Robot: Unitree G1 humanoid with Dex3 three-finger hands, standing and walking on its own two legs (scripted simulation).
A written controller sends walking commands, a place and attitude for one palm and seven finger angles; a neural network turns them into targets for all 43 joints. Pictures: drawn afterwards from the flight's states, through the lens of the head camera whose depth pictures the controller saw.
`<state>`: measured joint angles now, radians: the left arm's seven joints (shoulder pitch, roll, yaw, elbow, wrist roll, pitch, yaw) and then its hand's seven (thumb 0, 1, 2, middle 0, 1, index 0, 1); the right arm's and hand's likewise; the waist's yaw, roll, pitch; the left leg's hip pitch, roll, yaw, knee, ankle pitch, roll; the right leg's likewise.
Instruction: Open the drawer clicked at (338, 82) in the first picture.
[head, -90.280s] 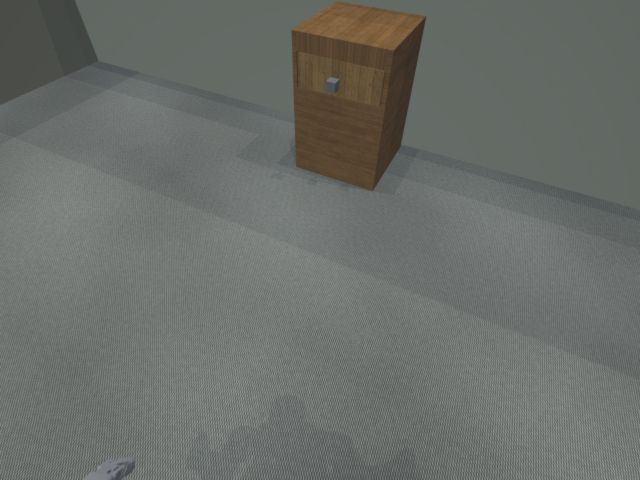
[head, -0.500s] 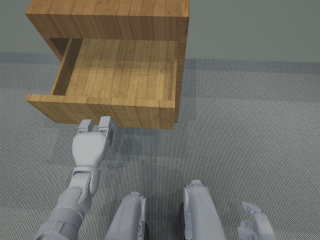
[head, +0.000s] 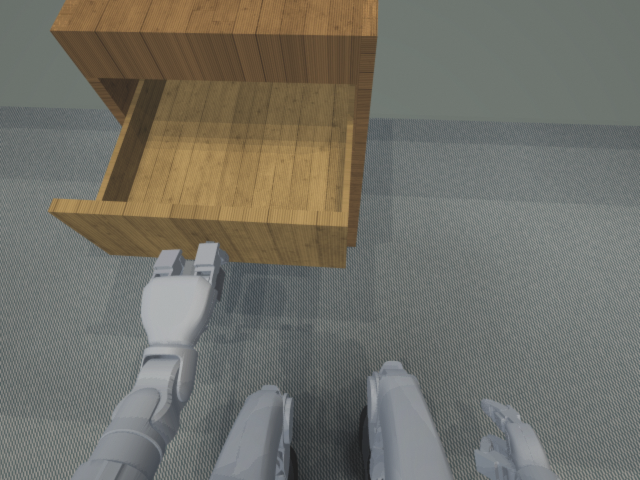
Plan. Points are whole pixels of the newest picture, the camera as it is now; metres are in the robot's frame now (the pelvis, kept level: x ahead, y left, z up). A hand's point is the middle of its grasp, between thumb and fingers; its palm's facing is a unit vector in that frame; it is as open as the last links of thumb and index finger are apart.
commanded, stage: pull the drawer open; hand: left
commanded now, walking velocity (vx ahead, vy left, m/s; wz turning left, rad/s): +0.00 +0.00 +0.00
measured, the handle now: (206, 268) +0.39 +0.17 -0.07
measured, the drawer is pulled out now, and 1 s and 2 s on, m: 0.23 0.26 0.28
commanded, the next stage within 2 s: none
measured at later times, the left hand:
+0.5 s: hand (195, 321) +0.32 +0.18 -0.08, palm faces -0.03 -0.07 -1.00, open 8.3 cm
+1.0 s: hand (194, 329) +0.31 +0.18 -0.08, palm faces -0.04 -0.07 -1.00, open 8.3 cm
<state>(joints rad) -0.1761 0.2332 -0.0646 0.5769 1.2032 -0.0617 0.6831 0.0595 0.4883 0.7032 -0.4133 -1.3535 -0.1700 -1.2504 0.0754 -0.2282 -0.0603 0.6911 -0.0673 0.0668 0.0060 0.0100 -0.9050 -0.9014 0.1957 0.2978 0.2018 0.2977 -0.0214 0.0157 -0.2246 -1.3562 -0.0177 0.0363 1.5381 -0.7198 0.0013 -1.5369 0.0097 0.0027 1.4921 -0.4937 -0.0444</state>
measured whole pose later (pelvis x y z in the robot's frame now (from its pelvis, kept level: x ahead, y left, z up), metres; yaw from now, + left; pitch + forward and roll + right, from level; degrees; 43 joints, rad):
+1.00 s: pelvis +0.00 +0.00 +0.00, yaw +0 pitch +31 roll +3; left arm -0.05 0.23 -0.06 0.48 1.21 -0.08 0.69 0.07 0.50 0.70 -0.41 -1.35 -0.17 -1.25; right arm 0.05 -0.23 -0.05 0.67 -0.07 0.06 -0.01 0.01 -0.90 -0.90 0.20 0.30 0.20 0.30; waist -0.01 0.01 -0.23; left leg -1.35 -0.02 0.04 1.54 -0.73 0.00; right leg -1.54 0.01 0.01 1.51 -0.51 -0.05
